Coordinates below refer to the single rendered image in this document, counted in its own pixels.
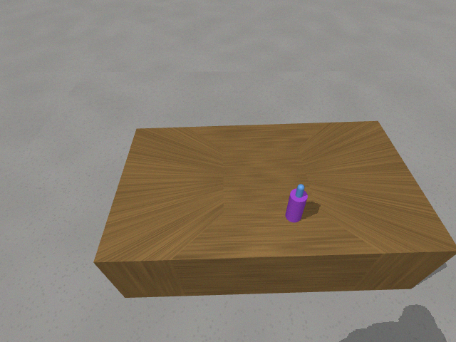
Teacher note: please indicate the bottle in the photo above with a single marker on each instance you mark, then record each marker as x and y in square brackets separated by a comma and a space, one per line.
[296, 204]

